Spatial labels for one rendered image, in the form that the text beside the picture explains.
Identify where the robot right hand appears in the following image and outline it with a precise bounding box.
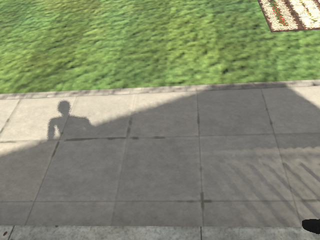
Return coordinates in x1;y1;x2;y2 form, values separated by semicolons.
302;219;320;234

